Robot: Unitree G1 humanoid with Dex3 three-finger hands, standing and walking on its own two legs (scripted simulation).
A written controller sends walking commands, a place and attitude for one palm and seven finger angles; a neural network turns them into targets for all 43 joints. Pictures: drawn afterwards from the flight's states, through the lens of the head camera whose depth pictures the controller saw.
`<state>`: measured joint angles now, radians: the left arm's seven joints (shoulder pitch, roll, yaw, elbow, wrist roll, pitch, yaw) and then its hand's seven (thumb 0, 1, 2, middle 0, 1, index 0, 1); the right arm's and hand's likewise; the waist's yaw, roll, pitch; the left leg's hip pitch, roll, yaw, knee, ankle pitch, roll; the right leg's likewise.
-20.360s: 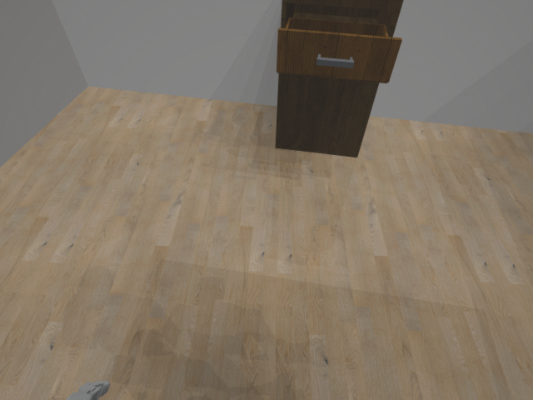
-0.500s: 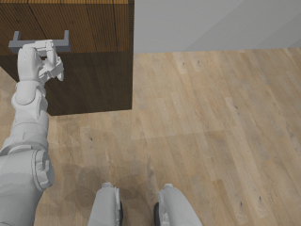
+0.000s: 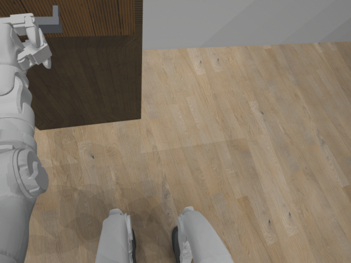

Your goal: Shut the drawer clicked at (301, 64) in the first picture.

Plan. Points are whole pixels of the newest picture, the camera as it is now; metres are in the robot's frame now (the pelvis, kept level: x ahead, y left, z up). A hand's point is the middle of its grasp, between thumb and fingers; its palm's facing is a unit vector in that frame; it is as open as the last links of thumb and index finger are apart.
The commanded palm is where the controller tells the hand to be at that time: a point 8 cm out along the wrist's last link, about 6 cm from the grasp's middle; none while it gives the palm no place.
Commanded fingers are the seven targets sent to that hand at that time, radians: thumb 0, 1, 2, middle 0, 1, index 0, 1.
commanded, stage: push the drawer shut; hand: left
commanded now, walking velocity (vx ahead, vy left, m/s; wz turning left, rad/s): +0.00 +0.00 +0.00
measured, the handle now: (23, 17) +0.62 +0.26 +0.06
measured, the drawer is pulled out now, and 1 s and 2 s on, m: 0.04 0.00 0.00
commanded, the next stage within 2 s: pull the fist back off the drawer in 0.64 s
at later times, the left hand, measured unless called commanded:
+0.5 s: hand (41, 29) +0.59 +0.22 +0.06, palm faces +0.08 -1.00 -0.03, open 3.3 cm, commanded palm +0.62 +0.23 +0.07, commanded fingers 0.00 0.90 0.90 -1.40 -1.60 -1.40 -1.60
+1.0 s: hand (40, 28) +0.59 +0.22 +0.07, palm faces +0.08 -1.00 -0.05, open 3.4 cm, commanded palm +0.61 +0.21 +0.07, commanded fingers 0.00 0.90 0.90 -1.40 -1.60 -1.40 -1.60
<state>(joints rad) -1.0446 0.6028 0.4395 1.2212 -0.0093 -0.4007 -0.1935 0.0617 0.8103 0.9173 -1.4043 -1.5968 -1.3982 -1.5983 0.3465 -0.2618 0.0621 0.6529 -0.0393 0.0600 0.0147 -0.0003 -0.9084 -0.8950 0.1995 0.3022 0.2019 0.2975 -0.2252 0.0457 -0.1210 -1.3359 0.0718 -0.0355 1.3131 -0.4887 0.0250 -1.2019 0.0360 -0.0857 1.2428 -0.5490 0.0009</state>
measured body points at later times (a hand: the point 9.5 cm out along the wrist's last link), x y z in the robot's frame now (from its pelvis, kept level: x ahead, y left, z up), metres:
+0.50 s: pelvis -0.01 +0.00 -0.02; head +0.20 +0.05 +0.38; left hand +0.58 +0.27 +0.07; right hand -0.06 -0.25 -0.10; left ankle +0.05 +0.10 -0.61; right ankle +0.02 -0.13 -0.61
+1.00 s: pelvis -0.03 +0.01 -0.03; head +0.19 +0.07 +0.37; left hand +0.58 +0.28 +0.07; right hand -0.07 -0.24 -0.10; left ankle +0.05 +0.10 -0.61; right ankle +0.02 -0.13 -0.61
